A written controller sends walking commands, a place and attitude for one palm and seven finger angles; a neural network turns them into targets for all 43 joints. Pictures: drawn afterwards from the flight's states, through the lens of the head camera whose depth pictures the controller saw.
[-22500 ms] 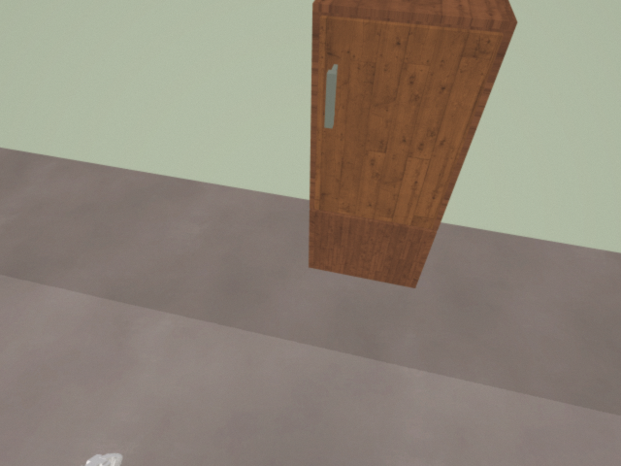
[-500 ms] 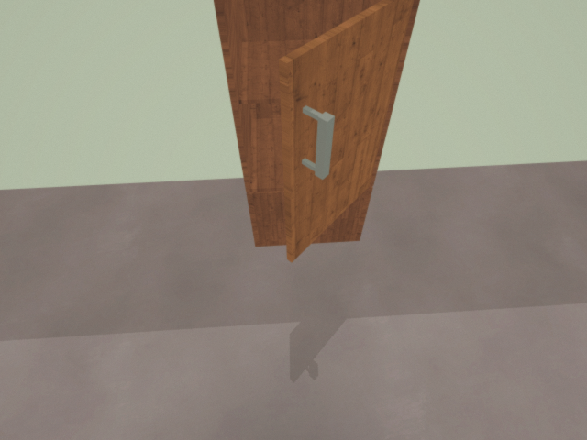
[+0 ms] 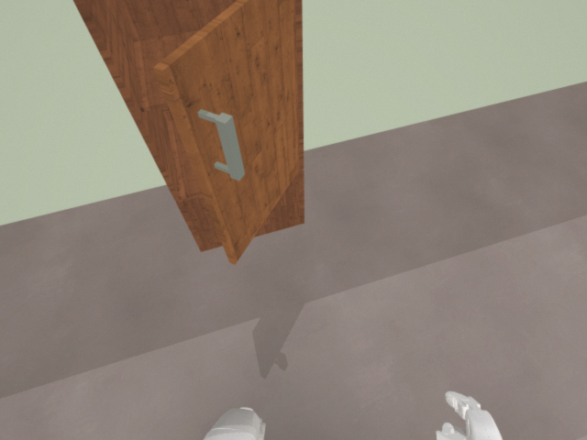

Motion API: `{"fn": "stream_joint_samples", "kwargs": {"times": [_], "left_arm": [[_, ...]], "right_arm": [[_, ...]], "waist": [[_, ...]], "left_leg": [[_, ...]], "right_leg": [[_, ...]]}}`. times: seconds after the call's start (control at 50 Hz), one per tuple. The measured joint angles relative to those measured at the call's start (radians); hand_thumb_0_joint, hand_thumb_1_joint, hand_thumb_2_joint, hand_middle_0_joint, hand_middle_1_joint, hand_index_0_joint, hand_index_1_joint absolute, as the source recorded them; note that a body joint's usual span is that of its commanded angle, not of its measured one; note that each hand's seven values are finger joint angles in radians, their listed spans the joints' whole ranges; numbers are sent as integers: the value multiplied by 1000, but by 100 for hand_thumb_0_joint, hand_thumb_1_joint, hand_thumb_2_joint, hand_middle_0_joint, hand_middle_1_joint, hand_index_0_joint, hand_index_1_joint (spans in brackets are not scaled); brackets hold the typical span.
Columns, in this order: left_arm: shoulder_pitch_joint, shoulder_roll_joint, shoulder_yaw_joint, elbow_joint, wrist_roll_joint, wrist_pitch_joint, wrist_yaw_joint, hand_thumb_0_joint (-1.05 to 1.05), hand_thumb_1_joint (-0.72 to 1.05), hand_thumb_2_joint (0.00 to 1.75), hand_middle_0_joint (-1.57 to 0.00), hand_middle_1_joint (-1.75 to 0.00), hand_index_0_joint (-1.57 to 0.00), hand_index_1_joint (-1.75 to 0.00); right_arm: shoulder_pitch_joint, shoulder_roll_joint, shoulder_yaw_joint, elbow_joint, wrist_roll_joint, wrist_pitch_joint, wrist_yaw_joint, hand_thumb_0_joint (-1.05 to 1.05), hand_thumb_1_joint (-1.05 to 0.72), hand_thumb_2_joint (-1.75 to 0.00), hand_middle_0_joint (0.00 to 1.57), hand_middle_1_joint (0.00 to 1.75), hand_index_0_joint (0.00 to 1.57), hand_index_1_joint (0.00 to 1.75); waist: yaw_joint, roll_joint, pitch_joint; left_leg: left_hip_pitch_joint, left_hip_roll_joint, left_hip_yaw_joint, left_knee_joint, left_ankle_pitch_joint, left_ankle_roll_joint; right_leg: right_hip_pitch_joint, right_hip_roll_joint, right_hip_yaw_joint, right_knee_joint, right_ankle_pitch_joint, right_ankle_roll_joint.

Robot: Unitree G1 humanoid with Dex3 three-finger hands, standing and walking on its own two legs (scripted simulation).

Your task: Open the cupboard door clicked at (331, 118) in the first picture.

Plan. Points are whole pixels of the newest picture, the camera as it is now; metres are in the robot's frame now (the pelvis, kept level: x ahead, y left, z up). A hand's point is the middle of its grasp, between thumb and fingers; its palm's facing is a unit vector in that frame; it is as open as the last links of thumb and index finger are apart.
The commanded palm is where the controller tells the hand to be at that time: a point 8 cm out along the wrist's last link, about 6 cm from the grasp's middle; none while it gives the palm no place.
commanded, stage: walk to a spot facing it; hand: left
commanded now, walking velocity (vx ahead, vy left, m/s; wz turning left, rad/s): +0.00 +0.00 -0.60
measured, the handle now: (222, 146) +0.57 +0.19 +0.01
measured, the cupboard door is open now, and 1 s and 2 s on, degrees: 45 45 45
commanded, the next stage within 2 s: none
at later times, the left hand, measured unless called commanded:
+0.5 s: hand (198, 375) +0.21 +0.19 -0.17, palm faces -0.32 -0.91 -0.24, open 7.4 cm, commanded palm none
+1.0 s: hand (244, 337) +0.28 +0.13 -0.18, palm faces -0.56 -0.81 -0.18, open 7.4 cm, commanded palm none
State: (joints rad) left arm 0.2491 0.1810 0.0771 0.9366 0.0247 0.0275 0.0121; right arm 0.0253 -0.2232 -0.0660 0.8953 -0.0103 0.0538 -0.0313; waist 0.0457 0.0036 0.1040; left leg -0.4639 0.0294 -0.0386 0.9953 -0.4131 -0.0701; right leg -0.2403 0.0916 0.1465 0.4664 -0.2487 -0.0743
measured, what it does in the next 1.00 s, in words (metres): steps on the spot, turning right: left foot, then right foot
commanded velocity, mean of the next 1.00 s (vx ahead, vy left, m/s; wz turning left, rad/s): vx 0.05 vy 0.00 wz -0.60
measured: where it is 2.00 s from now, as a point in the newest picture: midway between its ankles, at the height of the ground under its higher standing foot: (411, 396)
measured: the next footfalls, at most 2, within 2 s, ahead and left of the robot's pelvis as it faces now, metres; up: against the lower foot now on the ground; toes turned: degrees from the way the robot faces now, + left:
left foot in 0.16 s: +0.05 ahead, +0.16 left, +0.00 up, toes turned -7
right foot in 0.52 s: +0.04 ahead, -0.10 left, +0.00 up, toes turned -23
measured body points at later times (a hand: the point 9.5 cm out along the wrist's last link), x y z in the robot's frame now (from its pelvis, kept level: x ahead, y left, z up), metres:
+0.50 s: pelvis +0.04 +0.02 -0.01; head +0.11 +0.00 +0.43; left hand +0.23 +0.24 -0.15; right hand -0.03 -0.23 -0.16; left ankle +0.02 +0.17 -0.74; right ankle +0.01 -0.09 -0.73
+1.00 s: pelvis +0.10 +0.02 -0.01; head +0.15 +0.01 +0.44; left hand +0.31 +0.17 -0.16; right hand +0.01 -0.22 -0.14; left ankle +0.16 +0.12 -0.74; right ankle -0.01 -0.07 -0.68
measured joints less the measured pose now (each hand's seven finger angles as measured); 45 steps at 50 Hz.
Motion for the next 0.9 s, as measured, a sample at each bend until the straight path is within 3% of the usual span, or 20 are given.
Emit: {"fn": "stream_joint_samples", "kwargs": {"times": [0.1, 0.16, 0.18, 0.22, 0.28, 0.32, 0.36, 0.44, 0.5, 0.52, 0.54, 0.6, 0.66, 0.76, 0.86, 0.88, 0.9], "left_arm": [[6, 15, 7, -10, 3, 8, -4, 0, 91, 90, -20, -30, -20, -30], [16, 29, 12, -14, -4, 18, -4, 0, 91, 90, -20, -30, -20, -30], [12, 34, 12, -14, -8, 22, -7, 0, 91, 90, -20, -30, -20, -30], [-16, 60, 20, -14, -4, 26, -15, 0, 91, 90, -20, -30, -20, -30], [-51, 86, 28, -23, 0, 23, -25, 0, 91, 90, -20, -30, -20, -30], [-67, 92, 28, -33, -3, 25, -31, 0, 91, 90, -20, -30, -20, -30], [-81, 95, 25, -39, -4, 28, -38, 0, 91, 90, -20, -30, -19, -30], [-117, 90, 12, -41, -6, 35, -48, 0, 92, 90, -20, -30, -19, -30], [-146, 83, 1, -47, -7, 30, -51, 0, 92, 90, -20, -30, -19, -30], [-150, 84, -4, -54, -6, 22, -52, 0, 92, 90, -20, -30, -19, -30], [-155, 83, -6, -61, -4, 8, -47, 0, 91, 90, -20, -30, -19, -30], [-165, 63, -16, -69, -9, -12, -22, 0, 91, 90, -20, -30, -20, -30], [-153, 51, -19, -69, -8, -1, -5, 0, 91, 90, -20, -30, -20, -30], [-125, 36, -25, -57, -1, 9, -8, 0, 91, 90, -20, -30, -20, -30], [-97, 29, -17, -52, -2, 17, -15, 0, 91, 90, -20, -30, -20, -30], [-88, 29, -15, -52, -4, 20, -15, 0, 91, 90, -20, -30, -20, -30], [-79, 28, -11, -53, -7, 25, -18, 0, 91, 90, -20, -30, -20, -30]], "right_arm": [[-3, 13, 8, -23, 8, -12, 1, 0, -90, -90, 19, 30, 20, 30], [26, 13, 22, -41, 8, -34, 1, 0, -90, -90, 20, 30, 20, 30], [40, 11, 23, -46, 3, -44, -1, 0, -90, -90, 20, 30, 20, 30], [64, 23, 33, -44, -12, -46, -5, 0, -90, -90, 20, 30, 20, 30], [117, 32, 50, -37, -22, -45, -5, 0, -90, -90, 20, 30, 20, 30], [151, 32, 54, -28, -23, -42, -6, 0, -90, -90, 20, 30, 20, 30], [181, 29, 52, -17, -23, -41, -5, 0, -90, -90, 20, 30, 20, 30], [232, 12, 42, 4, -24, -39, -1, 0, -90, -90, 20, 30, 20, 30], [268, -9, 30, 18, -21, -34, 3, 0, -90, -90, 20, 30, 20, 30], [284, -16, 26, 21, -17, -31, 6, 0, -90, -90, 20, 30, 20, 30], [288, -25, 22, 28, -11, -24, 10, 0, -90, -90, 20, 30, 20, 30], [253, -47, 11, 55, -1, 9, 4, 1, -90, -90, 20, 30, 20, 30], [219, -42, 6, 52, 0, 16, 5, 1, -90, -90, 19, 30, 20, 30], [171, -14, 9, 13, 1, 1, 12, 1, -90, -90, 19, 30, 20, 30], [140, 15, 19, -15, 5, -21, 13, 0, -90, -90, 19, 30, 20, 30], [144, 18, 24, -22, 4, -30, 13, 0, -90, -90, 20, 30, 20, 30], [152, 17, 28, -29, -2, -43, 13, 0, -90, -90, 20, 30, 20, 30]], "waist": [[10, -23, -5], [1, -19, -28], [-7, -11, -34], [-4, -37, -16], [-3, -45, 4], [-6, -39, 14], [-14, -30, 20], [-43, -8, 31], [-66, 10, 34], [-71, 12, 30], [-73, 15, 29], [-84, 35, 47], [-84, 19, 41], [-78, -6, 17], [-60, -22, -2], [-59, -20, -12], [-60, -12, -27]], "left_leg": [[53, -27, 3, -174, -1, 12], [150, -19, -2, -425, 115, 37], [159, -10, -3, -450, 100, 69], [157, -11, 23, -417, 77, 79], [193, 11, 52, -449, 87, 67], [221, 29, 75, -477, 95, 64], [246, 45, 102, -495, 93, 61], [279, 74, 160, -488, 66, 48], [284, 96, 199, -436, 21, 29], [273, 102, 209, -393, -2, 22], [242, 109, 210, -305, -25, 15], [117, 78, 117, 6, -136, 5], [35, 59, 85, 111, -87, -7], [9, 39, 67, -22, -23, -14], [81, 8, 64, -263, 44, -4], [114, 6, 66, -346, 74, 3], [128, 14, 64, -398, 108, 36]], "right_leg": [[-12, 12, 54, 17, -13, 22], [-46, 41, 78, 78, -48, 44], [-81, 45, 58, 147, -123, 54], [-160, 13, -4, 357, -250, 83], [-255, -31, -80, 614, -256, 114], [-280, -64, -114, 663, -231, 126], [-278, -92, -140, 628, -207, 130], [-214, -116, -184, 423, -186, 116], [-132, -107, -213, 244, -127, 90], [-91, -105, -218, 164, -43, 75], [-81, -100, -213, 145, -38, 46], [-84, -78, -185, 178, -85, 33], [-57, -66, -145, 127, -63, 39], [-32, -53, -79, 71, -33, 41], [-39, -33, -22, 92, -49, 62], [-48, -25, -13, 110, -61, 69], [-69, -14, -15, 149, -102, 68]]}}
